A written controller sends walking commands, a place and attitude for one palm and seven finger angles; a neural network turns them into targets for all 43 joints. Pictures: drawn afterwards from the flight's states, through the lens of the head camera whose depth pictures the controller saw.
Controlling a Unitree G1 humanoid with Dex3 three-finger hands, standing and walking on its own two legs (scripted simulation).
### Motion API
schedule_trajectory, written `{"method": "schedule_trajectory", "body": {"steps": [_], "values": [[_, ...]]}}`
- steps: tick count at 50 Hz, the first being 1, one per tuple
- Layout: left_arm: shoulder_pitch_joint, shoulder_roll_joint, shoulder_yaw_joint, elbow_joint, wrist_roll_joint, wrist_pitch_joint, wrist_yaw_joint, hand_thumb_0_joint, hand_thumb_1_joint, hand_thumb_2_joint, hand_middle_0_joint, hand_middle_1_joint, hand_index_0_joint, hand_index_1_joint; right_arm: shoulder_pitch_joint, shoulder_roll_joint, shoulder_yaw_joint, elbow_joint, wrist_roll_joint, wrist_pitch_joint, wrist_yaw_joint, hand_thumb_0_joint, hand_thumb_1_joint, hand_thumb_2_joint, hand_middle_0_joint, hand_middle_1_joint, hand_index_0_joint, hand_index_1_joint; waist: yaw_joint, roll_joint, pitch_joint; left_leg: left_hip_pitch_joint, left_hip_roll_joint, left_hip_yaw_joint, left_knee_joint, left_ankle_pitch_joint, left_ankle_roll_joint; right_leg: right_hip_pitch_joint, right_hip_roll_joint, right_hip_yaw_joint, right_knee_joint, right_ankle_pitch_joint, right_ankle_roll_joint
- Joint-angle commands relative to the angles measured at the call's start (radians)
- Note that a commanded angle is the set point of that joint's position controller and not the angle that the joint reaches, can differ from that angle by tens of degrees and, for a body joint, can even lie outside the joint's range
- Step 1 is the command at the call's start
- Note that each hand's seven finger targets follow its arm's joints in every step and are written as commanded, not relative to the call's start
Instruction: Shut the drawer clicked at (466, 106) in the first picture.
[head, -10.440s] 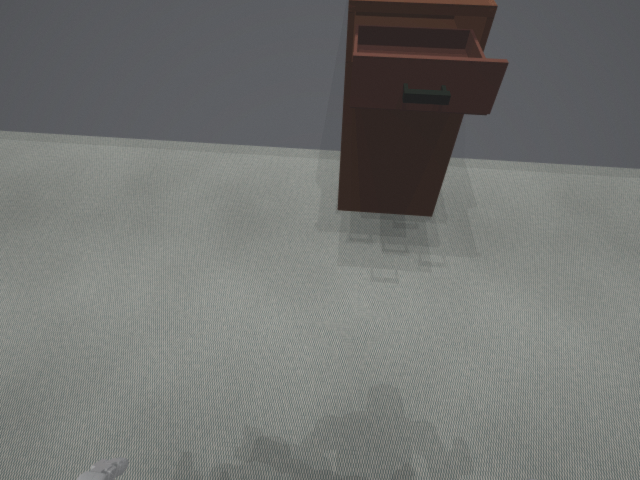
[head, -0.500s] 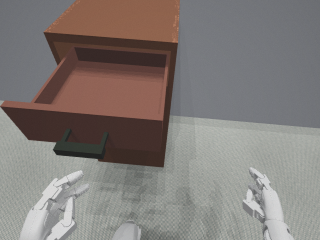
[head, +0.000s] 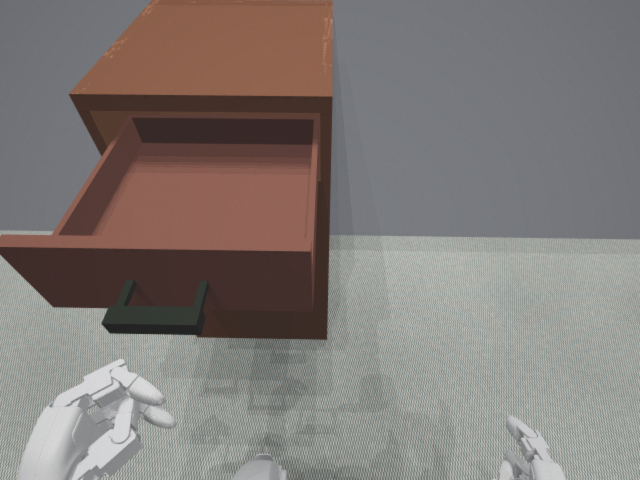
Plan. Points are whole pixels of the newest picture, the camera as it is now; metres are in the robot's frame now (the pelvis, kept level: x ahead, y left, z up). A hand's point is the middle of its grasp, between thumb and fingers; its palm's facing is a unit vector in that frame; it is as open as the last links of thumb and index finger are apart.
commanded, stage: raise the hand and make a fist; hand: left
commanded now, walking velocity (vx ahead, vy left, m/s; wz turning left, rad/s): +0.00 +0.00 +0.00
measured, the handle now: (160, 304) +0.32 +0.23 +0.05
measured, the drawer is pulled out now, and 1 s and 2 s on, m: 0.30 0.30 0.30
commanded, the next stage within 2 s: bring the fist close to the handle in 1.00 s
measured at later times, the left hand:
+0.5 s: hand (113, 440) +0.14 +0.18 +0.13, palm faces +0.04 -1.00 -0.06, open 3.2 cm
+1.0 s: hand (122, 437) +0.14 +0.17 +0.14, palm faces +0.04 -1.00 -0.09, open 3.3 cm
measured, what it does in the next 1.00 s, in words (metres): stands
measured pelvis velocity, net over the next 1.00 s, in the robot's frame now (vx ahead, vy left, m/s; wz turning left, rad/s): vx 0.01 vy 0.00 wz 0.02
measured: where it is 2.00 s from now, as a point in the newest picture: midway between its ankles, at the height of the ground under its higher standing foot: outside the picture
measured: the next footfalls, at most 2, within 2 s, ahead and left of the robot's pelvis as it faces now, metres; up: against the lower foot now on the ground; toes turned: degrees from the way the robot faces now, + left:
none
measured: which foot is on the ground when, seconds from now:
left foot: down 0.00-1.00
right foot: down 0.00-1.00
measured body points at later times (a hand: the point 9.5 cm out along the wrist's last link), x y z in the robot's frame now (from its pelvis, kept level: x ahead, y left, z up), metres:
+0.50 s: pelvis +0.01 +0.01 +0.01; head -0.01 +0.01 +0.46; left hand +0.14 +0.24 +0.13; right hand +0.23 -0.18 -0.02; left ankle +0.08 +0.13 -0.68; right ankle -0.03 -0.11 -0.68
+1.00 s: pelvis +0.01 +0.00 +0.02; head -0.02 -0.02 +0.47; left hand +0.14 +0.22 +0.15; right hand +0.21 -0.22 -0.02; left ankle +0.08 +0.13 -0.68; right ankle -0.03 -0.11 -0.68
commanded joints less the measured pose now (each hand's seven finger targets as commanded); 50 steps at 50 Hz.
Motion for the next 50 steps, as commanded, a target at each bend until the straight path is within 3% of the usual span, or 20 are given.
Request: {"method": "schedule_trajectory", "body": {"steps": [1,3,5,8,9,13,14,17,18,20,23,25,28,29,31,33,39,44,48,50], "values": [[0.027,0.092,0.029,-0.293,-0.004,-0.107,0.028,0.000,0.900,0.900,-1.120,-1.297,-1.120,-1.297,-0.159,-0.101,-0.023,-0.218,0.000,-0.100,0.009,0.000,-0.900,-0.900,0.200,0.300,0.200,0.300,0.020,-0.017,-0.101,0.253,-0.047,-0.012,-0.128,0.072,0.060,-0.098,0.016,0.004,-0.199,0.151,0.009],[0.078,0.100,0.043,-0.298,0.016,-0.103,0.053,0.000,0.900,0.900,-1.160,-1.340,-1.160,-1.340,-0.169,-0.100,-0.025,-0.213,0.001,-0.098,0.012,0.000,-0.900,-0.900,0.200,0.300,0.200,0.300,0.034,-0.008,-0.094,0.263,-0.043,-0.014,-0.141,0.068,0.060,-0.090,0.020,-0.009,-0.198,0.150,0.004],[0.084,0.063,-0.009,-0.342,0.022,-0.089,0.062,0.000,0.900,0.900,-1.200,-1.383,-1.200,-1.383,-0.166,-0.096,-0.020,-0.236,0.003,-0.093,0.019,0.000,-0.900,-0.900,0.200,0.300,0.200,0.300,0.027,0.001,-0.097,0.279,-0.043,-0.012,-0.151,0.062,0.059,-0.088,0.019,-0.020,-0.194,0.157,0.005],[0.121,0.077,-0.002,-0.354,0.043,-0.054,0.081,0.000,0.900,0.900,-1.260,-1.448,-1.260,-1.448,-0.177,-0.094,-0.016,-0.244,0.004,-0.078,0.023,0.000,-0.900,-0.900,0.200,0.300,0.200,0.300,0.035,0.001,-0.083,0.284,-0.039,-0.018,-0.166,0.059,0.059,-0.071,0.024,-0.027,-0.201,0.166,0.003],[0.126,0.050,-0.035,-0.379,0.045,-0.043,0.081,0.000,0.900,0.900,-1.280,-1.470,-1.280,-1.470,-0.171,-0.091,-0.012,-0.258,0.008,-0.072,0.026,0.000,-0.900,-0.900,0.200,0.300,0.200,0.300,0.030,0.006,-0.070,0.289,-0.038,-0.016,-0.173,0.052,0.058,-0.073,0.025,-0.035,-0.200,0.164,0.003],[0.101,0.081,-0.019,-0.421,0.053,0.006,0.091,0.000,0.900,0.900,-1.360,-1.557,-1.360,-1.557,-0.182,-0.093,0.001,-0.273,0.007,-0.052,0.023,0.000,-0.900,-0.900,0.200,0.300,0.200,0.300,0.028,0.011,-0.046,0.302,-0.035,-0.025,-0.189,0.030,0.060,-0.060,0.029,-0.033,-0.225,0.155,0.003],[0.101,0.054,-0.052,-0.438,0.053,0.019,0.089,0.000,0.900,0.900,-1.380,-1.578,-1.380,-1.578,-0.173,-0.089,0.008,-0.286,0.008,-0.048,0.025,0.000,-0.900,-0.900,0.200,0.300,0.200,0.300,0.025,0.011,-0.042,0.309,-0.035,-0.025,-0.198,0.021,0.058,-0.061,0.029,-0.038,-0.227,0.148,0.003],[0.061,0.063,-0.049,-0.467,0.045,0.044,0.083,0.000,0.900,0.900,-1.400,-1.600,-1.400,-1.600,-0.174,-0.090,0.019,-0.296,0.009,-0.045,0.022,0.000,-0.900,-0.900,0.200,0.300,0.200,0.300,0.019,0.011,-0.033,0.322,-0.035,-0.030,-0.210,0.004,0.057,-0.053,0.029,-0.038,-0.244,0.136,0.005],[0.055,0.096,-0.015,-0.459,0.049,0.056,0.086,0.000,0.900,0.900,-1.400,-1.600,-1.400,-1.600,-0.185,-0.092,0.020,-0.288,0.010,-0.044,0.020,0.000,-0.900,-0.900,0.200,0.300,0.200,0.300,0.025,0.010,-0.020,0.320,-0.035,-0.032,-0.211,-0.001,0.057,-0.043,0.031,-0.035,-0.255,0.136,0.003],[0.074,0.084,-0.020,-0.474,0.042,0.072,0.076,0.000,0.900,0.900,-1.400,-1.600,-1.400,-1.600,-0.179,-0.086,0.023,-0.297,0.014,-0.044,0.019,0.000,-0.900,-0.900,0.200,0.300,0.200,0.300,0.030,-0.006,-0.043,0.340,-0.035,-0.026,-0.220,0.020,0.056,-0.021,0.030,-0.035,-0.263,0.153,0.003],[0.091,0.096,0.002,-0.496,0.034,0.092,0.064,0.000,0.900,0.900,-1.400,-1.600,-1.400,-1.600,-0.197,-0.084,0.029,-0.294,0.016,-0.054,0.020,0.000,-0.900,-0.900,0.200,0.300,0.200,0.300,0.045,0.042,-0.041,0.358,-0.039,-0.024,-0.228,0.053,0.056,0.009,0.031,-0.036,-0.275,0.191,0.000],[0.103,0.082,-0.015,-0.520,0.025,0.101,0.056,0.000,0.900,0.900,-1.400,-1.600,-1.400,-1.600,-0.192,-0.080,0.032,-0.298,0.020,-0.064,0.023,0.000,-0.900,-0.900,0.200,0.300,0.200,0.300,0.040,0.005,-0.047,0.370,-0.040,-0.021,-0.232,0.071,0.056,0.020,0.030,-0.038,-0.282,0.214,0.003],[0.089,0.105,0.007,-0.534,0.019,0.118,0.056,0.000,0.900,0.900,-1.400,-1.600,-1.400,-1.600,-0.205,-0.085,0.037,-0.291,0.023,-0.081,0.020,0.000,-0.900,-0.900,0.200,0.300,0.200,0.300,0.045,0.028,-0.012,0.367,-0.043,-0.026,-0.242,0.059,0.056,0.029,0.031,-0.035,-0.298,0.207,0.001],[0.097,0.096,-0.001,-0.532,0.019,0.122,0.055,0.000,0.900,0.900,-1.400,-1.600,-1.400,-1.600,-0.200,-0.081,0.038,-0.294,0.026,-0.085,0.018,0.000,-0.900,-0.900,0.200,0.300,0.200,0.300,0.043,-0.001,-0.005,0.367,-0.042,-0.022,-0.247,0.047,0.055,0.023,0.030,-0.034,-0.307,0.190,0.004],[0.094,0.105,0.022,-0.493,0.014,0.129,0.059,0.000,0.900,0.900,-1.400,-1.600,-1.400,-1.600,-0.199,-0.083,0.035,-0.282,0.028,-0.092,0.010,0.000,-0.900,-0.900,0.200,0.300,0.200,0.300,0.044,-0.029,0.015,0.360,-0.042,-0.020,-0.253,0.022,0.053,0.018,0.031,-0.026,-0.325,0.151,0.006],[0.075,0.093,0.011,-0.479,0.013,0.134,0.056,0.000,0.900,0.900,-1.400,-1.600,-1.400,-1.600,-0.207,-0.089,0.038,-0.279,0.030,-0.100,0.008,0.000,-0.900,-0.900,0.200,0.300,0.200,0.300,0.047,0.000,0.048,0.354,-0.046,-0.020,-0.261,-0.005,0.051,0.018,0.029,-0.020,-0.340,0.124,0.003],[0.077,0.107,0.016,-0.488,0.023,0.115,0.061,0.000,0.900,0.900,-1.400,-1.600,-1.400,-1.600,-0.195,-0.088,0.032,-0.265,0.027,-0.127,0.008,0.000,-0.900,-0.900,0.200,0.300,0.200,0.300,0.046,-0.025,0.029,0.369,-0.050,-0.010,-0.255,0.021,0.054,0.030,0.022,-0.005,-0.353,0.133,0.006],[0.085,0.103,0.023,-0.491,0.022,0.094,0.063,0.000,0.900,0.900,-1.400,-1.600,-1.400,-1.600,-0.196,-0.084,0.030,-0.254,0.025,-0.145,0.010,0.000,-0.900,-0.900,0.200,0.300,0.200,0.300,0.053,0.009,0.020,0.380,-0.053,-0.004,-0.252,0.046,0.053,0.043,0.019,-0.003,-0.350,0.160,0.003],[0.116,0.111,0.047,-0.458,0.014,0.101,0.054,0.000,0.900,0.900,-1.400,-1.600,-1.400,-1.600,-0.207,-0.081,0.025,-0.243,0.026,-0.150,0.010,0.000,-0.900,-0.900,0.200,0.300,0.200,0.300,0.061,-0.028,0.019,0.374,-0.054,-0.003,-0.246,0.074,0.055,0.058,0.020,0.004,-0.357,0.210,0.006],[0.078,0.105,0.037,-0.451,0.007,0.102,0.043,0.000,0.900,0.900,-1.400,-1.600,-1.400,-1.600,-0.202,-0.082,0.026,-0.242,0.028,-0.149,0.004,0.000,-0.900,-0.900,0.200,0.300,0.200,0.300,0.049,-0.039,0.038,0.371,-0.054,0.002,-0.243,0.068,0.054,0.045,0.017,0.015,-0.365,0.204,0.011]]}}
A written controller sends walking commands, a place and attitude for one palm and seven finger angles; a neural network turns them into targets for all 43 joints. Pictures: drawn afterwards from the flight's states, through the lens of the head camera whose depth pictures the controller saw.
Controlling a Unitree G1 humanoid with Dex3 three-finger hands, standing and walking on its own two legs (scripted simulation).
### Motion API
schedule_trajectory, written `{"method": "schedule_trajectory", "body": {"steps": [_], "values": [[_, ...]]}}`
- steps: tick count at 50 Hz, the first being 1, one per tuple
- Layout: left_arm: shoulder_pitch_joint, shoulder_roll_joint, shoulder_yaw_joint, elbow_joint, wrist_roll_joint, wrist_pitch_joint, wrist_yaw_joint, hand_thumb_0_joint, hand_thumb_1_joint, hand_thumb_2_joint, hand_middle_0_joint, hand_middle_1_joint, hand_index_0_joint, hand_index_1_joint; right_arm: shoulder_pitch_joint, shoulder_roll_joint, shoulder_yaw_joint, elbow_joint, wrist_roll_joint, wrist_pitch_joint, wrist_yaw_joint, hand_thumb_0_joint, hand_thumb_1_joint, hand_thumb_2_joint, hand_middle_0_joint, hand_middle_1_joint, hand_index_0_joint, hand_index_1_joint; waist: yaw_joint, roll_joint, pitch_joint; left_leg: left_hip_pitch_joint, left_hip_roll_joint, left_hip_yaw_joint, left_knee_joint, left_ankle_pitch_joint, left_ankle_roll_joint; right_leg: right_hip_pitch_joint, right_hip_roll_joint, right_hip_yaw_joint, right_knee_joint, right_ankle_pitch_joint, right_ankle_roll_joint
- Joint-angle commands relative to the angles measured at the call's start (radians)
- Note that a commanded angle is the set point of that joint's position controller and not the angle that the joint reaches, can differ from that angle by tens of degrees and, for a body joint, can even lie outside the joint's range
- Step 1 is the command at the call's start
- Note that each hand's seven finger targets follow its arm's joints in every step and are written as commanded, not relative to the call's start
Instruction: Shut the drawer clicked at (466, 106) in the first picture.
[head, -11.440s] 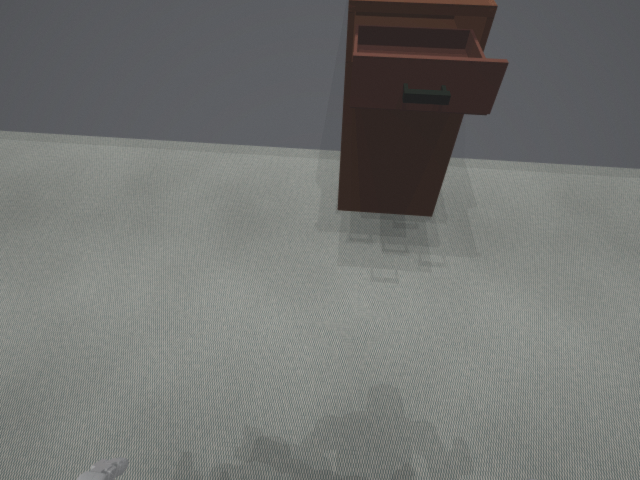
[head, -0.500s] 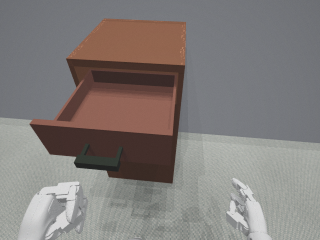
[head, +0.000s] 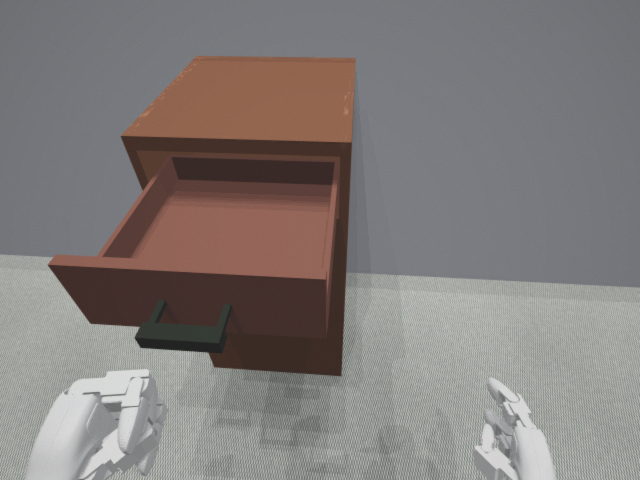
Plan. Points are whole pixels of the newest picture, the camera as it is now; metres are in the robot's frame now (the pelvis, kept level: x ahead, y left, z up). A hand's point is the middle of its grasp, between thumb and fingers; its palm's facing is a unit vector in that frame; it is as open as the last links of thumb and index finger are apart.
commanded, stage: bring the fist close to the handle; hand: left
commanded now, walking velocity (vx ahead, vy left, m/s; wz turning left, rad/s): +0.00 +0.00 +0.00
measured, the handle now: (187, 323) +0.32 +0.22 +0.03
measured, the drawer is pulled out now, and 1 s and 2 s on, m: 0.30 0.30 0.29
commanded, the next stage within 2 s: push the drawer shut in 1.50 s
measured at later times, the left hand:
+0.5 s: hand (171, 420) +0.16 +0.17 +0.09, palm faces +0.02 -1.00 -0.06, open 3.3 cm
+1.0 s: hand (194, 399) +0.21 +0.17 +0.04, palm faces +0.00 -1.00 -0.05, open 3.3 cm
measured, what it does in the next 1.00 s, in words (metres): stands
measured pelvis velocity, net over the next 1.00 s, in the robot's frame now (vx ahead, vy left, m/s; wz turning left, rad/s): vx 0.00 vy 0.00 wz -0.01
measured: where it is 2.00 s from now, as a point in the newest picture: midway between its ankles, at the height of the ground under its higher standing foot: outside the picture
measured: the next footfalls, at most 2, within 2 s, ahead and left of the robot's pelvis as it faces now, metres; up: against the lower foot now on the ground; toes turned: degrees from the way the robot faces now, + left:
none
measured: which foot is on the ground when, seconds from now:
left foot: down 0.00-1.00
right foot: down 0.00-1.00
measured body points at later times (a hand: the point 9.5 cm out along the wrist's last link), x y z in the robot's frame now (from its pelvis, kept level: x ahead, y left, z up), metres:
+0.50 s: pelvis +0.01 -0.01 -0.01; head +0.01 -0.02 +0.44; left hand +0.16 +0.22 +0.09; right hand +0.20 -0.24 -0.06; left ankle +0.07 +0.13 -0.70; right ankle -0.04 -0.11 -0.70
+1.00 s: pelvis +0.00 +0.00 -0.03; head +0.04 +0.00 +0.42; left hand +0.20 +0.23 +0.04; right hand +0.17 -0.24 -0.11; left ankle +0.07 +0.13 -0.70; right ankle -0.04 -0.11 -0.70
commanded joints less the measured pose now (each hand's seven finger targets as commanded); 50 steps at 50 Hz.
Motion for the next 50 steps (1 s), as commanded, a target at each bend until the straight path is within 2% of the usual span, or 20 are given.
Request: {"method": "schedule_trajectory", "body": {"steps": [1,3,10,12,13,16,18,19,23,24,26,28,30,33,38,39,43,45,48,50], "values": [[-0.018,0.110,0.105,-0.179,-0.024,-0.067,-0.012,0.000,0.900,0.900,-1.400,-1.600,-1.400,-1.600,-0.159,-0.094,-0.031,-0.181,0.002,-0.074,-0.009,0.000,-0.900,-0.900,0.200,0.300,0.200,0.300,0.007,-0.050,0.027,0.168,-0.046,0.008,-0.114,0.040,0.057,-0.171,0.018,0.030,-0.212,0.154,0.012],[-0.027,0.124,0.129,-0.171,-0.031,-0.072,-0.018,0.000,0.900,0.900,-1.400,-1.600,-1.400,-1.600,-0.163,-0.092,-0.032,-0.171,0.001,-0.079,-0.013,0.000,-0.900,-0.900,0.200,0.300,0.200,0.300,0.009,-0.062,0.027,0.167,-0.048,0.008,-0.103,0.049,0.057,-0.162,0.015,0.045,-0.227,0.165,0.014],[-0.068,0.063,0.054,-0.101,-0.024,-0.089,-0.050,0.000,0.900,0.900,-1.400,-1.600,-1.400,-1.600,-0.146,-0.103,-0.032,-0.159,-0.006,-0.086,-0.010,0.000,-0.900,-0.900,0.200,0.300,0.200,0.300,-0.015,-0.072,0.028,0.177,-0.052,0.008,-0.098,0.078,0.061,-0.182,0.013,0.033,-0.203,0.227,0.020],[-0.069,0.066,0.053,-0.099,-0.017,-0.098,-0.049,0.000,0.900,0.900,-1.400,-1.600,-1.400,-1.600,-0.146,-0.105,-0.035,-0.164,-0.011,-0.082,-0.006,0.000,-0.900,-0.900,0.200,0.300,0.200,0.300,-0.010,-0.066,0.006,0.173,-0.054,0.008,-0.093,0.092,0.063,-0.179,0.010,0.033,-0.188,0.249,0.021],[-0.081,0.094,0.082,-0.092,-0.008,-0.105,-0.040,0.000,0.900,0.900,-1.400,-1.600,-1.400,-1.600,-0.147,-0.105,-0.038,-0.152,-0.014,-0.077,-0.005,0.000,-0.900,-0.900,0.200,0.300,0.200,0.300,-0.008,-0.058,0.004,0.168,-0.054,0.008,-0.088,0.095,0.062,-0.172,0.012,0.033,-0.185,0.250,0.018],[-0.071,0.088,0.086,-0.074,-0.003,-0.124,-0.031,0.000,0.900,0.900,-1.400,-1.600,-1.400,-1.600,-0.141,-0.098,-0.044,-0.162,-0.017,-0.055,-0.001,0.000,-0.900,-0.900,0.200,0.300,0.200,0.300,-0.009,-0.072,-0.020,0.160,-0.054,0.013,-0.078,0.104,0.062,-0.183,0.009,0.031,-0.167,0.259,0.019],[-0.096,0.104,0.107,-0.065,0.002,-0.139,-0.023,0.000,0.900,0.900,-1.400,-1.600,-1.400,-1.600,-0.142,-0.100,-0.044,-0.151,-0.021,-0.039,0.000,0.000,-0.900,-0.900,0.200,0.300,0.200,0.300,-0.008,-0.037,-0.016,0.151,-0.054,0.014,-0.072,0.104,0.060,-0.182,0.012,0.029,-0.160,0.254,0.014],[-0.085,0.069,0.075,-0.054,-0.002,-0.142,-0.025,0.000,0.900,0.900,-1.400,-1.600,-1.400,-1.600,-0.140,-0.098,-0.042,-0.161,-0.021,-0.033,0.000,0.000,-0.900,-0.900,0.200,0.300,0.200,0.300,-0.013,-0.043,-0.013,0.148,-0.055,0.015,-0.070,0.104,0.060,-0.192,0.011,0.026,-0.153,0.254,0.015],[-0.116,0.091,0.103,0.002,-0.009,-0.160,-0.029,0.000,0.900,0.900,-1.400,-1.600,-1.400,-1.600,-0.139,-0.106,-0.048,-0.152,-0.024,-0.014,-0.002,0.000,-0.900,-0.900,0.200,0.300,0.200,0.300,-0.020,-0.066,-0.032,0.122,-0.053,0.013,-0.046,0.103,0.060,-0.197,0.008,0.039,-0.147,0.261,0.019],[-0.125,0.059,0.068,0.004,-0.010,-0.164,-0.036,0.000,0.900,0.900,-1.400,-1.600,-1.400,-1.600,-0.135,-0.107,-0.046,-0.156,-0.025,-0.010,0.000,0.000,-0.900,-0.900,0.200,0.300,0.200,0.300,-0.027,-0.060,-0.033,0.123,-0.055,0.014,-0.044,0.106,0.061,-0.208,0.007,0.034,-0.136,0.267,0.020],[-0.135,0.061,0.058,-0.001,-0.010,-0.173,-0.042,0.000,0.900,0.900,-1.400,-1.600,-1.400,-1.600,-0.133,-0.111,-0.049,-0.162,-0.026,-0.007,0.003,0.000,-0.900,-0.900,0.200,0.300,0.200,0.300,-0.029,-0.029,-0.059,0.128,-0.053,0.015,-0.035,0.118,0.062,-0.218,0.006,0.030,-0.120,0.282,0.019],[-0.145,0.081,0.077,0.018,-0.004,-0.179,-0.033,0.000,0.900,0.900,-1.400,-1.600,-1.400,-1.600,-0.134,-0.112,-0.052,-0.152,-0.029,-0.001,0.004,0.000,-0.900,-0.900,0.200,0.300,0.200,0.300,-0.030,-0.044,-0.062,0.116,-0.052,0.011,-0.026,0.124,0.063,-0.218,0.008,0.028,-0.111,0.290,0.019],[-0.159,0.052,0.043,0.013,-0.002,-0.189,-0.030,0.000,0.900,0.900,-1.400,-1.600,-1.400,-1.600,-0.127,-0.114,-0.053,-0.163,-0.031,0.005,0.008,0.000,-0.900,-0.900,0.200,0.300,0.200,0.300,-0.037,-0.045,-0.073,0.112,-0.052,0.010,-0.022,0.117,0.062,-0.241,0.009,0.017,-0.091,0.273,0.018],[-0.157,0.075,0.073,0.057,0.008,-0.200,-0.007,0.000,0.900,0.900,-1.400,-1.600,-1.400,-1.600,-0.130,-0.114,-0.058,-0.155,-0.036,0.024,0.008,0.000,-0.900,-0.900,0.200,0.300,0.200,0.300,-0.033,-0.073,-0.070,0.084,-0.049,0.006,-0.009,0.109,0.062,-0.254,0.011,0.017,-0.077,0.263,0.017],[-0.190,0.064,0.057,0.076,0.022,-0.226,0.019,0.000,0.900,0.900,-1.400,-1.600,-1.400,-1.600,-0.127,-0.117,-0.057,-0.164,-0.040,0.052,0.009,0.000,-0.900,-0.900,0.200,0.300,0.200,0.300,-0.035,-0.045,-0.089,0.054,-0.044,0.004,0.010,0.074,0.057,-0.299,0.017,0.011,-0.041,0.202,0.012],[-0.208,0.044,0.030,0.072,0.021,-0.230,0.021,0.000,0.900,0.900,-1.400,-1.600,-1.400,-1.600,-0.120,-0.119,-0.055,-0.172,-0.040,0.055,0.009,0.000,-0.900,-0.900,0.200,0.300,0.200,0.300,-0.046,-0.043,-0.096,0.051,-0.044,0.005,0.016,0.065,0.057,-0.317,0.017,0.009,-0.031,0.191,0.012],[-0.285,0.082,0.057,0.100,0.027,-0.242,0.034,0.000,0.900,0.900,-1.400,-1.600,-1.400,-1.600,-0.114,-0.127,-0.052,-0.165,-0.045,0.069,0.005,0.000,-0.900,-0.900,0.200,0.300,0.200,0.300,-0.051,-0.036,-0.109,0.015,-0.040,-0.002,0.041,0.033,0.056,-0.345,0.019,0.018,-0.015,0.144,0.009],[-0.315,0.070,0.045,0.120,0.023,-0.243,0.032,0.000,0.900,0.900,-1.400,-1.600,-1.400,-1.600,-0.108,-0.129,-0.051,-0.170,-0.046,0.076,0.004,0.000,-0.900,-0.900,0.200,0.300,0.200,0.300,-0.059,-0.041,-0.128,0.006,-0.039,0.002,0.055,0.029,0.055,-0.363,0.018,0.023,-0.006,0.139,0.011],[-0.304,0.084,0.070,0.158,0.026,-0.240,0.036,0.000,0.900,0.900,-1.400,-1.600,-1.400,-1.600,-0.110,-0.130,-0.052,-0.165,-0.047,0.085,0.005,0.000,-0.900,-0.900,0.200,0.300,0.200,0.300,-0.045,-0.022,-0.147,-0.005,-0.036,-0.003,0.062,0.037,0.053,-0.359,0.022,0.018,0.011,0.143,0.005],[-0.354,0.060,0.033,0.150,0.024,-0.241,0.037,0.000,0.900,0.900,-1.400,-1.600,-1.400,-1.600,-0.101,-0.131,-0.050,-0.171,-0.048,0.089,0.006,0.000,-0.900,-0.900,0.200,0.300,0.200,0.300,-0.059,-0.024,-0.171,0.000,-0.034,-0.003,0.076,0.053,0.053,-0.377,0.022,0.014,0.031,0.167,0.007]]}}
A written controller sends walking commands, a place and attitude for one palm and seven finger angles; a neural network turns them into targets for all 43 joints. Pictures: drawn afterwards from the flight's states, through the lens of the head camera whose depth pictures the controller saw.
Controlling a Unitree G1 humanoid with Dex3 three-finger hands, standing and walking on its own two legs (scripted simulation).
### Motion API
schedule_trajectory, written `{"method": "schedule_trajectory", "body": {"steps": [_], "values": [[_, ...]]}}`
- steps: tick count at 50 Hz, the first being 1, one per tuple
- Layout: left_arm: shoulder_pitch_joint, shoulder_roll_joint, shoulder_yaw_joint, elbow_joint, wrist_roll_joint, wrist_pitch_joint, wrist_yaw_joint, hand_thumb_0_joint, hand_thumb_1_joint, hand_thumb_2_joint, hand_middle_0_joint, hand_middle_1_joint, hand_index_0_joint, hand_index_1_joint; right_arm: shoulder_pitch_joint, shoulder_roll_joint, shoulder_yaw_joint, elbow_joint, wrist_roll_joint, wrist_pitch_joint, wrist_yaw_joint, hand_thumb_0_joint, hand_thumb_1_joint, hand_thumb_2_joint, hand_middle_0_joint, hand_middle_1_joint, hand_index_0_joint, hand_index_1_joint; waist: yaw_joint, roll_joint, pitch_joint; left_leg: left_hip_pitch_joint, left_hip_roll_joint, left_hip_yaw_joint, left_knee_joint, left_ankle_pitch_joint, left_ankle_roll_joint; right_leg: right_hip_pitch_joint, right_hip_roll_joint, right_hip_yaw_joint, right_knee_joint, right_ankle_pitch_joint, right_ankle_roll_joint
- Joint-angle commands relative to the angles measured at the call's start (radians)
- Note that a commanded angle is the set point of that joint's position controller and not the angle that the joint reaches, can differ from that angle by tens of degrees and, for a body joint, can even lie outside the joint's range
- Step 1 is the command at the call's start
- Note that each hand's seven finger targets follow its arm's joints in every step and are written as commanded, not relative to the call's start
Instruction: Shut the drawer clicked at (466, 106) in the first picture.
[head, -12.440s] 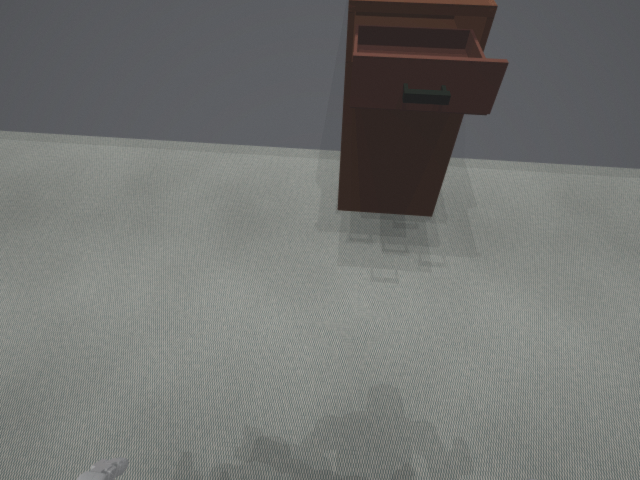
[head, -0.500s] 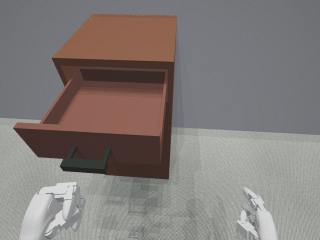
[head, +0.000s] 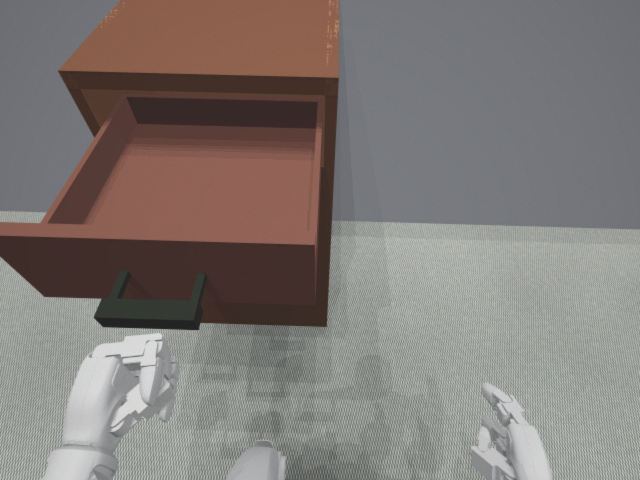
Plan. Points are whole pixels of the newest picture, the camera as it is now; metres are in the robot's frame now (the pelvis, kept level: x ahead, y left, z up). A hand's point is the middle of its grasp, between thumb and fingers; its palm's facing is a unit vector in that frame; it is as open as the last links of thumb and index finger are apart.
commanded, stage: bring the fist close to the handle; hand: left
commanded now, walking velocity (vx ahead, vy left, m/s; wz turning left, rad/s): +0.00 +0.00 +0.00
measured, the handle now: (156, 297) +0.32 +0.22 +0.06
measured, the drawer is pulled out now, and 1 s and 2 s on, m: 0.30 0.29 0.16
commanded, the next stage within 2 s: push the drawer shut in 0.50 s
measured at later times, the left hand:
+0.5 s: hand (180, 385) +0.21 +0.16 +0.06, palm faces +0.00 -1.00 -0.04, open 3.3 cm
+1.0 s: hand (178, 357) +0.24 +0.18 +0.05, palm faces +0.00 -1.00 -0.05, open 3.1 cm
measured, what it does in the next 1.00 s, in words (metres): stands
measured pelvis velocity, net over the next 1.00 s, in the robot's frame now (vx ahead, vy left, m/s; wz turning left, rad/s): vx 0.00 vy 0.00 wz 0.00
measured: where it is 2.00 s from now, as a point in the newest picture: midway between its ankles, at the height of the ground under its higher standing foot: outside the picture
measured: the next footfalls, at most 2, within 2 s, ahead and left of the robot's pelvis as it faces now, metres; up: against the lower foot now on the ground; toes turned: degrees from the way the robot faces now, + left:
none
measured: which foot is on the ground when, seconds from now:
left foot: down 0.00-1.00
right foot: down 0.00-1.00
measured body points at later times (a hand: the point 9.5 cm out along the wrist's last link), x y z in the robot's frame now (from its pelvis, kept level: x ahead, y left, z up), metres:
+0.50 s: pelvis +0.00 +0.00 -0.01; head +0.05 +0.00 +0.44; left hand +0.21 +0.22 +0.06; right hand +0.18 -0.24 -0.09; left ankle +0.07 +0.13 -0.67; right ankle -0.04 -0.11 -0.67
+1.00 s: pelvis +0.00 +0.00 -0.01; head +0.05 +0.00 +0.44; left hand +0.24 +0.23 +0.06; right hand +0.16 -0.24 -0.09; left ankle +0.07 +0.13 -0.67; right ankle -0.04 -0.11 -0.67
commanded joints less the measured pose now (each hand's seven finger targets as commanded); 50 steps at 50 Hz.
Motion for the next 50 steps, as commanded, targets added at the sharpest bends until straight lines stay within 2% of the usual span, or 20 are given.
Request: {"method": "schedule_trajectory", "body": {"steps": [1,2,5,8,10,13,14,17,20,21,23,30,33,35,39,42,44,46,48,50], "values": [[-0.057,0.087,0.058,-0.178,-0.012,-0.072,0.005,0.000,0.900,0.900,-1.400,-1.600,-1.400,-1.600,-0.065,-0.126,-0.048,-0.164,-0.001,-0.049,-0.004,0.000,-0.900,-0.900,0.200,0.300,0.200,0.300,-0.011,-0.004,-0.174,0.269,-0.035,0.003,-0.106,0.117,0.049,-0.106,0.026,0.009,-0.170,0.250,0.005],[-0.071,0.081,0.041,-0.182,-0.009,-0.074,0.006,0.000,0.900,0.900,-1.400,-1.600,-1.400,-1.600,-0.066,-0.128,-0.045,-0.169,-0.001,-0.049,-0.002,0.000,-0.900,-0.900,0.200,0.300,0.200,0.300,-0.013,0.015,-0.172,0.263,-0.035,0.000,-0.103,0.109,0.048,-0.118,0.025,0.009,-0.162,0.239,0.004],[-0.079,0.096,0.066,-0.146,-0.003,-0.078,0.019,0.000,0.900,0.900,-1.400,-1.600,-1.400,-1.600,-0.058,-0.129,-0.050,-0.165,-0.006,-0.037,-0.001,0.000,-0.900,-0.900,0.200,0.300,0.200,0.300,-0.010,-0.029,-0.195,0.240,-0.032,-0.001,-0.085,0.118,0.049,-0.123,0.028,0.008,-0.143,0.251,0.004],[-0.047,0.126,0.088,-0.190,0.000,-0.084,0.029,0.000,0.900,0.900,-1.400,-1.600,-1.400,-1.600,-0.068,-0.126,-0.050,-0.177,-0.005,-0.024,0.001,0.000,-0.900,-0.900,0.200,0.300,0.200,0.300,0.007,0.023,-0.218,0.256,-0.032,0.004,-0.093,0.136,0.051,-0.096,0.028,0.012,-0.145,0.264,-0.001],[-0.031,0.094,0.058,-0.224,-0.004,-0.080,0.036,0.000,0.900,0.900,-1.400,-1.600,-1.400,-1.600,-0.061,-0.119,-0.048,-0.191,-0.001,-0.017,0.004,0.000,-0.900,-0.900,0.200,0.300,0.200,0.300,0.002,0.018,-0.233,0.274,-0.031,0.007,-0.097,0.150,0.049,-0.092,0.028,0.006,-0.144,0.282,0.001],[-0.028,0.105,0.068,-0.195,0.002,-0.071,0.049,0.000,0.900,0.900,-1.400,-1.600,-1.400,-1.600,-0.063,-0.122,-0.049,-0.182,-0.001,-0.005,0.001,0.000,-0.900,-0.900,0.200,0.300,0.200,0.300,-0.012,-0.005,-0.187,0.249,-0.028,-0.002,-0.096,0.125,0.050,-0.112,0.034,0.001,-0.149,0.259,0.003],[-0.041,0.083,0.040,-0.202,0.003,-0.073,0.047,0.000,0.900,0.900,-1.400,-1.600,-1.400,-1.600,-0.060,-0.123,-0.047,-0.187,-0.002,-0.004,0.002,0.000,-0.900,-0.900,0.200,0.300,0.200,0.300,-0.016,0.006,-0.184,0.247,-0.030,-0.001,-0.093,0.118,0.049,-0.122,0.031,0.003,-0.145,0.254,0.003],[-0.041,0.081,0.032,-0.204,0.001,-0.077,0.042,0.000,0.900,0.900,-1.400,-1.600,-1.400,-1.600,-0.058,-0.125,-0.048,-0.191,0.000,-0.003,0.004,0.000,-0.900,-0.900,0.200,0.300,0.200,0.300,-0.022,0.003,-0.183,0.244,-0.030,-0.002,-0.089,0.104,0.048,-0.136,0.031,0.002,-0.145,0.238,0.004],[-0.017,0.078,0.026,-0.221,0.006,-0.081,0.045,0.000,0.900,0.900,-1.400,-1.600,-1.400,-1.600,-0.054,-0.125,-0.049,-0.202,-0.001,0.000,0.002,0.000,-0.900,-0.900,0.200,0.300,0.200,0.300,-0.017,-0.007,-0.191,0.245,-0.029,-0.002,-0.089,0.102,0.050,-0.134,0.031,0.002,-0.142,0.234,0.003],[-0.043,0.077,0.014,-0.231,0.008,-0.085,0.046,0.000,0.900,0.900,-1.400,-1.600,-1.400,-1.600,-0.053,-0.126,-0.047,-0.202,-0.001,-0.002,0.002,0.000,-0.900,-0.900,0.200,0.300,0.200,0.300,-0.024,-0.001,-0.190,0.244,-0.030,-0.004,-0.085,0.097,0.050,-0.142,0.030,0.003,-0.141,0.229,0.004],[-0.029,0.102,0.037,-0.237,0.014,-0.088,0.058,0.000,0.900,0.900,-1.400,-1.600,-1.400,-1.600,-0.056,-0.125,-0.047,-0.201,-0.004,0.001,0.002,0.000,-0.900,-0.900,0.200,0.300,0.200,0.300,-0.014,0.012,-0.192,0.239,-0.031,-0.007,-0.083,0.099,0.052,-0.133,0.031,0.005,-0.139,0.227,0.000],[-0.018,0.102,0.063,-0.211,0.001,-0.081,0.053,0.000,0.900,0.900,-1.400,-1.600,-1.400,-1.600,-0.056,-0.122,-0.047,-0.204,-0.001,0.016,0.001,0.000,-0.900,-0.900,0.200,0.300,0.200,0.300,-0.011,-0.020,-0.193,0.220,-0.034,0.005,-0.076,0.095,0.051,-0.119,0.030,0.016,-0.149,0.233,0.004],[-0.073,0.127,0.079,-0.197,-0.003,-0.084,0.043,0.000,0.900,0.900,-1.400,-1.600,-1.400,-1.600,-0.056,-0.128,-0.045,-0.190,-0.003,0.014,-0.004,0.000,-0.900,-0.900,0.200,0.300,0.200,0.300,-0.023,-0.002,-0.177,0.211,-0.034,0.003,-0.062,0.097,0.054,-0.131,0.031,0.022,-0.152,0.240,0.005],[-0.129,0.115,0.065,-0.188,-0.011,-0.089,0.028,0.000,0.900,0.900,-1.400,-1.600,-1.400,-1.600,-0.049,-0.132,-0.042,-0.185,-0.002,0.010,-0.005,0.000,-0.900,-0.900,0.200,0.300,0.200,0.300,-0.034,-0.003,-0.183,0.214,-0.033,0.003,-0.056,0.096,0.053,-0.141,0.029,0.026,-0.151,0.240,0.006],[-0.195,0.124,0.063,-0.148,-0.019,-0.082,0.011,0.000,0.900,0.900,-1.400,-1.600,-1.400,-1.600,-0.048,-0.139,-0.037,-0.174,-0.001,0.002,-0.009,0.000,-0.900,-0.900,0.200,0.300,0.200,0.300,-0.037,0.015,-0.179,0.218,-0.034,-0.001,-0.061,0.083,0.055,-0.145,0.027,0.030,-0.160,0.221,0.004],[-0.269,0.137,0.069,-0.111,-0.018,-0.068,0.010,0.000,0.900,0.900,-1.400,-1.600,-1.400,-1.600,-0.045,-0.148,-0.035,-0.167,0.000,-0.002,-0.011,0.000,-0.900,-0.900,0.200,0.300,0.200,0.300,-0.040,0.000,-0.189,0.222,-0.032,-0.002,-0.068,0.071,0.054,-0.149,0.028,0.032,-0.166,0.203,0.007],[-0.273,0.140,0.079,-0.091,-0.014,-0.059,0.017,0.000,0.900,0.900,-1.400,-1.600,-1.400,-1.600,-0.039,-0.147,-0.035,-0.164,-0.002,-0.001,-0.010,0.000,-0.900,-0.900,0.200,0.300,0.200,0.300,-0.027,0.009,-0.215,0.241,-0.034,-0.001,-0.076,0.095,0.055,-0.125,0.027,0.031,-0.164,0.230,0.003],[-0.309,0.133,0.069,-0.100,-0.016,-0.058,0.022,0.000,0.900,0.900,-1.400,-1.600,-1.400,-1.600,-0.040,-0.149,-0.036,-0.163,0.000,-0.004,-0.010,0.000,-0.900,-0.900,0.200,0.300,0.200,0.300,-0.038,0.006,-0.219,0.251,-0.032,-0.001,-0.078,0.098,0.054,-0.133,0.027,0.026,-0.165,0.234,0.007],[-0.364,0.155,0.085,-0.066,-0.009,-0.059,0.035,0.000,0.900,0.900,-1.400,-1.600,-1.400,-1.600,-0.038,-0.154,-0.033,-0.145,0.000,-0.003,-0.012,0.000,-0.900,-0.900,0.200,0.300,0.200,0.300,-0.047,0.006,-0.186,0.237,-0.031,-0.008,-0.081,0.067,0.055,-0.152,0.030,0.025,-0.171,0.198,0.005],[-0.447,0.129,0.049,-0.058,-0.001,-0.064,0.037,0.000,0.900,0.900,-1.400,-1.600,-1.400,-1.600,-0.042,-0.155,-0.031,-0.139,0.000,-0.006,-0.012,0.000,-0.900,-0.900,0.200,0.300,0.200,0.300,-0.059,0.006,-0.189,0.241,-0.031,-0.008,-0.081,0.047,0.054,-0.172,0.028,0.027,-0.169,0.177,0.006]]}}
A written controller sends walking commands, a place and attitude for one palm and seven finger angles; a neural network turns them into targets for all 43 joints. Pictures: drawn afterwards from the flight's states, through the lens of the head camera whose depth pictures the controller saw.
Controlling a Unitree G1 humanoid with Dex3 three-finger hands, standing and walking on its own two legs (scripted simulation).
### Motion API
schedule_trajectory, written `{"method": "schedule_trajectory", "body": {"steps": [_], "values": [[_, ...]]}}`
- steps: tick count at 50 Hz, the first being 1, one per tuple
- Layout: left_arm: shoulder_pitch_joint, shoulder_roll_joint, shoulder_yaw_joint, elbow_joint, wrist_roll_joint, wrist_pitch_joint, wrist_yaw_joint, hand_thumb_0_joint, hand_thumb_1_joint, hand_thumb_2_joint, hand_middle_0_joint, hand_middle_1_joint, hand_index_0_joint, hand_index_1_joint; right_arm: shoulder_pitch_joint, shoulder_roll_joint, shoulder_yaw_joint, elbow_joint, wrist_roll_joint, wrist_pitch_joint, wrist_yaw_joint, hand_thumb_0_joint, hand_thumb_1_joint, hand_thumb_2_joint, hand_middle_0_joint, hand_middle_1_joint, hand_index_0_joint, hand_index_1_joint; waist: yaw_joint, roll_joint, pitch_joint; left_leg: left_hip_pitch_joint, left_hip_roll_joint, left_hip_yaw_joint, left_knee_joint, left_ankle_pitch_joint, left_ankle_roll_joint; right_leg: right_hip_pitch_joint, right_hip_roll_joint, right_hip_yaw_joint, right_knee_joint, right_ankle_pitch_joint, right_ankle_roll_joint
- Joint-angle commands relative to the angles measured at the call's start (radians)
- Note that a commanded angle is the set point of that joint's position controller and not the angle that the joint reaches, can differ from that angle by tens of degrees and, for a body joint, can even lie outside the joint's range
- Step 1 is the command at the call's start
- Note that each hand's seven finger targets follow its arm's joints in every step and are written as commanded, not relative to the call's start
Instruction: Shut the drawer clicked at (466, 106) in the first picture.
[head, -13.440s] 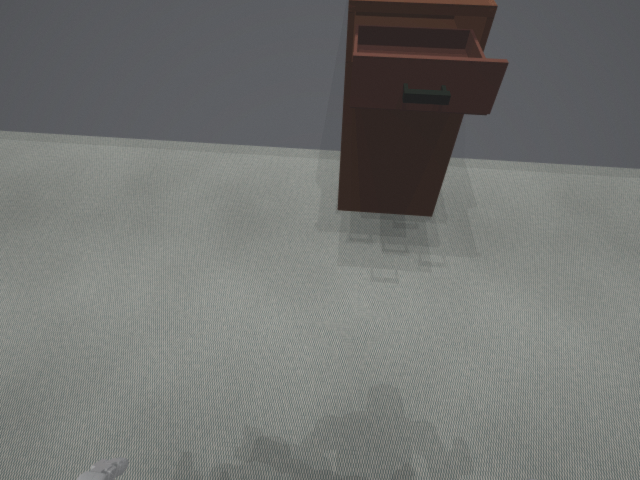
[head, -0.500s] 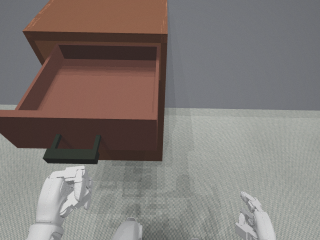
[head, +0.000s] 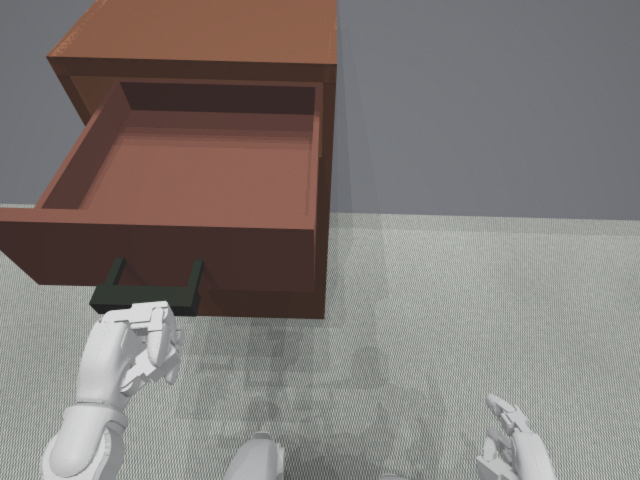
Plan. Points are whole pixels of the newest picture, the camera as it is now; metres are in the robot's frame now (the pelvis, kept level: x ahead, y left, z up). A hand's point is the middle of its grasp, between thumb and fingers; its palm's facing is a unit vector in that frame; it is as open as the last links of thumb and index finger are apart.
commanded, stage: push the drawer shut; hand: left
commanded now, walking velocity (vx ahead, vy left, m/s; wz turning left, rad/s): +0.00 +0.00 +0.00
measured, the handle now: (152, 283) +0.33 +0.22 +0.07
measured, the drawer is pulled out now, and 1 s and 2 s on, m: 0.29 0.16 0.03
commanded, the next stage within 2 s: none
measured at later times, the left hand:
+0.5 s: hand (187, 294) +0.32 +0.18 +0.06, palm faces +0.00 -1.00 -0.03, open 3.1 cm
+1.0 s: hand (197, 252) +0.38 +0.18 +0.06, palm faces +0.00 -1.00 -0.04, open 3.0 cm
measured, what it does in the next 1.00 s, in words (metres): stands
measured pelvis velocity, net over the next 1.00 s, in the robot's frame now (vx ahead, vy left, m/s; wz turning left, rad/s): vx -0.01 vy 0.01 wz -0.02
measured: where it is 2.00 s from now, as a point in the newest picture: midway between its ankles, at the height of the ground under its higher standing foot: outside the picture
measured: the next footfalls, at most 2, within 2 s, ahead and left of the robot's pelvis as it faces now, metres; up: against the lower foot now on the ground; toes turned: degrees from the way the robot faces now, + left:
none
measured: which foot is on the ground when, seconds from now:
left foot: down 0.00-1.00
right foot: down 0.00-1.00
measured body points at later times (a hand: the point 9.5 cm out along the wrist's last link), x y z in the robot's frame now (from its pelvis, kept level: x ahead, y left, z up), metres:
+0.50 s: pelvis -0.01 +0.01 +0.01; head +0.05 +0.01 +0.45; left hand +0.31 +0.23 +0.07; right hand +0.14 -0.24 -0.09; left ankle +0.08 +0.13 -0.66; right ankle -0.03 -0.11 -0.66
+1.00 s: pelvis -0.01 +0.01 +0.01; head +0.07 +0.02 +0.45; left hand +0.37 +0.23 +0.07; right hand +0.10 -0.25 -0.10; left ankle +0.08 +0.13 -0.66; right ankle -0.03 -0.11 -0.66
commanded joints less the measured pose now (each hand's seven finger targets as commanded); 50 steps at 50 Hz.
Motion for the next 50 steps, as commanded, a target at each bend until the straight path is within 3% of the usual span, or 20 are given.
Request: {"method": "schedule_trajectory", "body": {"steps": [1,3,4,8,10,12,13,16,18,22,23,27,29,31,33,35,38,40,43,50], "values": [[-0.296,0.098,0.040,-0.174,-0.001,-0.071,0.019,0.000,0.900,0.900,-1.400,-1.600,-1.400,-1.600,-0.054,-0.127,-0.044,-0.129,-0.001,-0.061,-0.007,0.000,-0.900,-0.900,0.200,0.300,0.200,0.300,-0.052,-0.004,-0.184,0.313,-0.037,0.001,-0.132,0.048,0.054,-0.104,0.020,0.035,-0.216,0.180,0.007],[-0.307,0.132,0.069,-0.140,0.005,-0.071,0.022,0.000,0.900,0.900,-1.400,-1.600,-1.400,-1.600,-0.050,-0.134,-0.046,-0.120,0.001,-0.059,-0.009,0.000,-0.900,-0.900,0.200,0.300,0.200,0.300,-0.048,0.000,-0.176,0.309,-0.035,0.001,-0.137,0.036,0.055,-0.105,0.023,0.037,-0.220,0.165,0.005],[-0.334,0.114,0.053,-0.133,0.004,-0.068,0.020,0.000,0.900,0.900,-1.400,-1.600,-1.400,-1.600,-0.054,-0.131,-0.044,-0.120,0.001,-0.058,-0.008,0.000,-0.900,-0.900,0.200,0.300,0.200,0.300,-0.048,-0.001,-0.196,0.318,-0.037,0.000,-0.142,0.035,0.055,-0.101,0.021,0.036,-0.218,0.167,0.005],[-0.422,0.151,0.082,-0.070,0.005,-0.054,0.023,0.000,0.900,0.900,-1.400,-1.600,-1.400,-1.600,-0.051,-0.139,-0.042,-0.102,0.003,-0.052,-0.011,0.000,-0.900,-0.900,0.200,0.300,0.200,0.300,-0.050,-0.003,-0.198,0.313,-0.035,-0.003,-0.146,0.025,0.055,-0.096,0.022,0.040,-0.225,0.158,0.004],[-0.464,0.138,0.074,-0.061,0.002,-0.052,0.017,0.000,0.900,0.900,-1.400,-1.600,-1.400,-1.600,-0.054,-0.137,-0.044,-0.101,0.003,-0.048,-0.010,0.000,-0.900,-0.900,0.200,0.300,0.200,0.300,-0.047,-0.008,-0.235,0.338,-0.036,0.003,-0.148,0.052,0.054,-0.081,0.020,0.044,-0.227,0.182,0.005],[-0.477,0.139,0.082,-0.026,-0.002,-0.041,0.016,0.000,0.900,0.900,-1.400,-1.600,-1.400,-1.600,-0.050,-0.137,-0.042,-0.099,0.004,-0.044,-0.009,0.000,-0.900,-0.900,0.200,0.300,0.200,0.300,-0.043,0.005,-0.228,0.343,-0.037,0.004,-0.156,0.059,0.051,-0.071,0.020,0.041,-0.232,0.192,0.004],[-0.489,0.169,0.104,-0.011,0.004,-0.040,0.020,0.000,0.900,0.900,-1.400,-1.600,-1.400,-1.600,-0.046,-0.141,-0.042,-0.092,0.003,-0.041,-0.010,0.000,-0.900,-0.900,0.200,0.300,0.200,0.300,-0.040,0.016,-0.225,0.342,-0.036,0.002,-0.156,0.061,0.051,-0.070,0.022,0.040,-0.230,0.194,0.002],[-0.530,0.121,0.067,0.011,0.003,-0.034,0.023,0.000,0.900,0.900,-1.400,-1.600,-1.400,-1.600,-0.046,-0.135,-0.042,-0.097,0.004,-0.038,-0.005,0.000,-0.900,-0.900,0.200,0.300,0.200,0.300,-0.046,0.009,-0.226,0.365,-0.035,0.002,-0.168,0.060,0.048,-0.076,0.021,0.035,-0.236,0.198,0.004],[-0.561,0.144,0.081,0.059,0.014,-0.035,0.033,0.000,0.900,0.900,-1.400,-1.600,-1.400,-1.600,-0.038,-0.142,-0.041,-0.088,0.002,-0.032,-0.005,0.000,-0.900,-0.900,0.200,0.300,0.200,0.300,-0.050,-0.014,-0.208,0.348,-0.032,-0.004,-0.171,0.041,0.050,-0.087,0.025,0.033,-0.236,0.180,0.005],[-0.624,0.125,0.066,0.089,0.020,-0.042,0.039,0.000,0.900,0.900,-1.400,-1.600,-1.400,-1.600,-0.030,-0.140,-0.044,-0.088,0.002,-0.025,0.001,0.000,-0.900,-0.900,0.200,0.300,0.200,0.300,-0.050,-0.005,-0.228,0.372,-0.035,-0.001,-0.179,0.049,0.047,-0.083,0.023,0.034,-0.238,0.192,0.003],[-0.640,0.161,0.093,0.106,0.026,-0.045,0.045,0.000,0.900,0.900,-1.400,-1.600,-1.400,-1.600,-0.022,-0.145,-0.044,-0.081,0.002,-0.020,0.001,0.000,-0.900,-0.900,0.200,0.300,0.200,0.300,-0.049,-0.007,-0.220,0.360,-0.034,-0.004,-0.178,0.045,0.048,-0.078,0.025,0.032,-0.235,0.190,0.001],[-0.701,0.135,0.069,0.127,0.035,-0.051,0.048,0.000,0.900,0.900,-1.400,-1.600,-1.400,-1.600,-0.013,-0.143,-0.046,-0.078,0.000,-0.010,0.007,0.000,-0.900,-0.900,0.200,0.300,0.200,0.300,-0.050,0.020,-0.247,0.397,-0.033,-0.002,-0.182,0.080,0.043,-0.079,0.022,0.031,-0.229,0.223,-0.001],[-0.699,0.157,0.094,0.155,0.040,-0.052,0.053,0.000,0.900,0.900,-1.400,-1.600,-1.400,-1.600,-0.003,-0.147,-0.051,-0.073,-0.001,-0.003,0.008,0.000,-0.900,-0.900,0.200,0.300,0.200,0.300,-0.046,0.005,-0.261,0.401,-0.031,-0.001,-0.177,0.096,0.045,-0.075,0.024,0.033,-0.229,0.237,0.000],[-0.760,0.143,0.074,0.172,0.042,-0.053,0.054,0.000,0.900,0.900,-1.400,-1.600,-1.400,-1.600,0.001,-0.146,-0.049,-0.068,0.000,0.003,0.010,0.000,-0.900,-0.900,0.200,0.300,0.200,0.300,-0.058,0.006,-0.249,0.394,-0.032,-0.001,-0.177,0.085,0.043,-0.084,0.023,0.031,-0.228,0.232,0.001],[-0.781,0.175,0.100,0.205,0.049,-0.059,0.058,0.000,0.900,0.900,-1.400,-1.600,-1.400,-1.600,0.012,-0.151,-0.050,-0.058,-0.001,0.009,0.010,0.000,-0.900,-0.900,0.200,0.300,0.200,0.300,-0.054,0.011,-0.247,0.392,-0.031,-0.006,-0.175,0.080,0.044,-0.089,0.027,0.032,-0.226,0.226,-0.003],[-0.841,0.147,0.073,0.213,0.050,-0.064,0.058,0.000,0.900,0.900,-1.400,-1.600,-1.400,-1.600,0.012,-0.148,-0.051,-0.054,-0.001,0.013,0.011,0.000,-0.900,-0.900,0.200,0.300,0.200,0.300,-0.066,0.010,-0.264,0.409,-0.030,-0.006,-0.174,0.084,0.043,-0.100,0.024,0.033,-0.225,0.231,0.000],[-0.850,0.203,0.122,0.263,0.052,-0.065,0.057,0.000,0.900,0.900,-1.400,-1.600,-1.400,-1.600,0.029,-0.157,-0.053,-0.046,-0.003,0.024,0.011,0.000,-0.900,-0.900,0.200,0.300,0.200,0.300,-0.060,-0.006,-0.276,0.399,-0.029,-0.005,-0.168,0.103,0.045,-0.083,0.028,0.036,-0.224,0.247,-0.001],[-0.896,0.165,0.093,0.275,0.049,-0.066,0.051,0.000,0.900,0.900,-1.400,-1.600,-1.400,-1.600,0.032,-0.151,-0.052,-0.044,-0.003,0.029,0.013,0.000,-0.900,-0.900,0.200,0.300,0.200,0.300,-0.066,0.004,-0.289,0.414,-0.030,-0.004,-0.167,0.116,0.043,-0.087,0.027,0.035,-0.224,0.260,0.000],[-0.940,0.204,0.119,0.329,0.056,-0.068,0.049,0.000,0.900,0.900,-1.400,-1.600,-1.400,-1.600,0.047,-0.157,-0.052,-0.031,-0.003,0.039,0.013,0.000,-0.900,-0.900,0.200,0.300,0.200,0.300,-0.070,0.015,-0.276,0.406,-0.029,-0.006,-0.162,0.109,0.044,-0.099,0.030,0.036,-0.224,0.252,-0.003],[-1.020,0.228,0.148,0.398,0.051,-0.081,0.030,0.000,0.900,0.900,-1.400,-1.600,-1.400,-1.600,0.068,-0.157,-0.055,-0.024,-0.006,0.056,0.018,0.000,-0.900,-0.900,0.200,0.300,0.200,0.300,-0.068,0.013,-0.308,0.418,-0.028,-0.008,-0.158,0.142,0.040,-0.092,0.031,0.037,-0.220,0.280,-0.005]]}}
